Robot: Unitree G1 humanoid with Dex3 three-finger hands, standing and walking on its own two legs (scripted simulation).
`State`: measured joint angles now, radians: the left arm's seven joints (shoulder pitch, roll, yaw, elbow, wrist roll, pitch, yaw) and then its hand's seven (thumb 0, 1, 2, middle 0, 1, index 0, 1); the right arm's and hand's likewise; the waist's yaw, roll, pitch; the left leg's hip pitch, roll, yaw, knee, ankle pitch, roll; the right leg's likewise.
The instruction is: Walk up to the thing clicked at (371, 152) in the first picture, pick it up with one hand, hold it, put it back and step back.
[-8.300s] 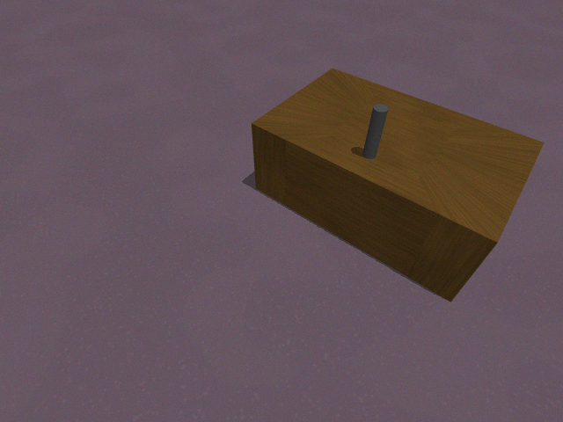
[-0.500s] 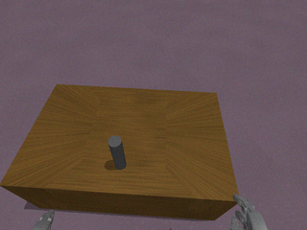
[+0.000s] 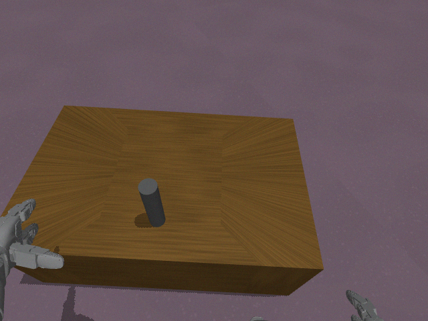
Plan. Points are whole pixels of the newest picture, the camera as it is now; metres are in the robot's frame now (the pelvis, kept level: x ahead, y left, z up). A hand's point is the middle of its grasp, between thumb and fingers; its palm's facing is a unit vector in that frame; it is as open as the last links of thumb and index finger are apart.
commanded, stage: go down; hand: left
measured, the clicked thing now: (153, 204) +0.48 +0.16 -0.24
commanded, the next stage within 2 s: approach in 1.46 s
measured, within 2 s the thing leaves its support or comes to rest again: neither
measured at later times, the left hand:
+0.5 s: hand (35, 201) +0.36 +0.34 +0.00, palm faces +0.10 -0.99 -0.11, open 17.4 cm
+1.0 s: hand (31, 185) +0.40 +0.35 +0.00, palm faces +0.10 -0.99 -0.08, open 17.3 cm
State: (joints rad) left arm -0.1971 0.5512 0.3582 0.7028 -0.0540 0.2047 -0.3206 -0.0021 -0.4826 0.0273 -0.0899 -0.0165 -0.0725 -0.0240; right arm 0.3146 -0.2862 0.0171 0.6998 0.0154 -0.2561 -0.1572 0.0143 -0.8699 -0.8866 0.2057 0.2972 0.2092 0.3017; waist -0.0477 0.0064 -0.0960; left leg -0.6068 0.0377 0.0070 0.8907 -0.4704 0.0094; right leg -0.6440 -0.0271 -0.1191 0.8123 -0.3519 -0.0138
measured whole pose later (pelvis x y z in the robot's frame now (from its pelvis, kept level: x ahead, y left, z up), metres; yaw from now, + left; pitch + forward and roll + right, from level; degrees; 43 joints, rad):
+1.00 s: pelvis -0.02 +0.01 -0.03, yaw -2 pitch +20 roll -4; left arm -0.66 0.80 0.56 1.19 -0.07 -0.20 -0.54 -0.01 -0.50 0.03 -0.08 -0.01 -0.06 -0.02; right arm 0.37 -0.31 0.08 0.72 -0.02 -0.19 -0.13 0.01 -0.88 -0.89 0.21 0.30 0.21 0.30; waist -0.10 -0.02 -0.08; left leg -0.91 0.05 0.01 1.06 -0.50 0.03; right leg -0.93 -0.02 -0.11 0.93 -0.34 0.00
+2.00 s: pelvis -0.05 +0.01 -0.14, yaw -3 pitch +33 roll -5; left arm -0.82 0.75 0.64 1.27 -0.21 -0.55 -0.60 -0.01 -0.58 0.01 -0.06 -0.02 -0.04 -0.04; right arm 0.25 -0.33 0.11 0.67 -0.07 -0.18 -0.06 0.01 -0.89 -0.89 0.20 0.30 0.21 0.30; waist -0.18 -0.03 -0.14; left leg -1.49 0.05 -0.01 1.57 -0.65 0.04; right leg -1.51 -0.05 -0.12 1.44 -0.49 -0.01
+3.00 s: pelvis -0.09 +0.01 -0.27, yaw -1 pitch +37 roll -3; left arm -0.91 0.43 0.39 1.10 -0.07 -0.54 -0.20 -0.01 -0.58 0.03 -0.06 -0.06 -0.06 -0.06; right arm 0.21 -0.30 0.05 0.69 -0.06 -0.09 0.03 0.01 -0.92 -0.90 0.20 0.30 0.21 0.30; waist -0.16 0.01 -0.16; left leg -1.92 0.01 0.00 1.99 -0.71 0.04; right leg -1.97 -0.11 -0.09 1.88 -0.55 -0.04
